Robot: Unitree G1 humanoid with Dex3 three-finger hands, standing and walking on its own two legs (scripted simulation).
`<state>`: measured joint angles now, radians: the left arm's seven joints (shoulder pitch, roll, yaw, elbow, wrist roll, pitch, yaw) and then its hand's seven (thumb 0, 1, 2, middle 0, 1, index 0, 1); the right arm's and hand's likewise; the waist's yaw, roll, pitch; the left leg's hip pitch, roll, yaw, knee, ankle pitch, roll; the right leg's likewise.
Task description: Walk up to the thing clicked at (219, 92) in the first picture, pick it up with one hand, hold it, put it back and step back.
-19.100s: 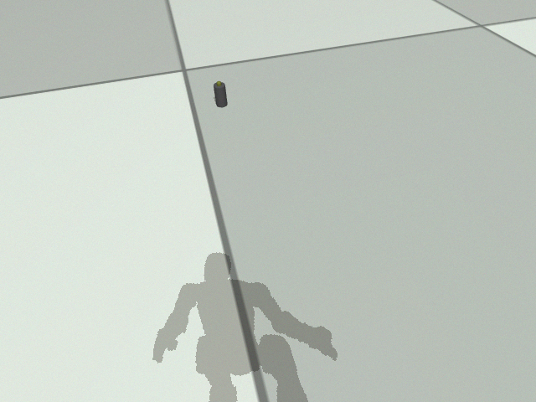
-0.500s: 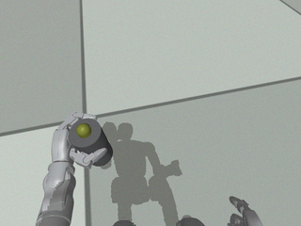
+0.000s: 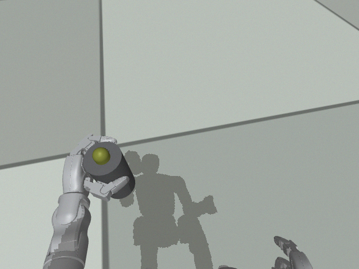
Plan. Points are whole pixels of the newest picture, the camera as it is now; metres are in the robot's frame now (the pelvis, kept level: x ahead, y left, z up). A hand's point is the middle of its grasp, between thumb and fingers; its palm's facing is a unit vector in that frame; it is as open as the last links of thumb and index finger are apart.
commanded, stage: hold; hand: left
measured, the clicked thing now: (110, 170) +0.33 +0.17 +0.04
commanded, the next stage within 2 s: none
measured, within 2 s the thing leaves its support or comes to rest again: neither
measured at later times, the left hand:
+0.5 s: hand (107, 171) +0.31 +0.17 +0.06, palm faces +0.07 -1.00 +0.01, open 10.5 cm
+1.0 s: hand (108, 170) +0.32 +0.17 +0.06, palm faces +0.07 -1.00 +0.01, open 10.5 cm
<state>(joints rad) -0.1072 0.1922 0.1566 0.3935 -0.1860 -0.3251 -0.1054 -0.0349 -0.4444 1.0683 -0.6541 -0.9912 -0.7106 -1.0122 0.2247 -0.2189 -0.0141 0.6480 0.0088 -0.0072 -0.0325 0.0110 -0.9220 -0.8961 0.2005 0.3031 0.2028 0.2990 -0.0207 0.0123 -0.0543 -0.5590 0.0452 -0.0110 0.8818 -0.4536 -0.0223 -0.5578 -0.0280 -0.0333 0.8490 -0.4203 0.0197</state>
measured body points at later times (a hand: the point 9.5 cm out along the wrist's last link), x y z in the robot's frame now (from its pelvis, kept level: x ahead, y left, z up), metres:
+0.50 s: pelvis -0.01 +0.00 +0.00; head +0.03 +0.00 +0.45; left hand +0.30 +0.22 +0.06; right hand +0.13 -0.24 -0.10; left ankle -0.01 +0.13 -0.70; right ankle +0.00 -0.13 -0.70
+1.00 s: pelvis -0.01 +0.00 +0.01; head +0.03 +0.00 +0.45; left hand +0.31 +0.22 +0.06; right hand +0.13 -0.25 -0.10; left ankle -0.01 +0.13 -0.70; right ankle +0.00 -0.13 -0.70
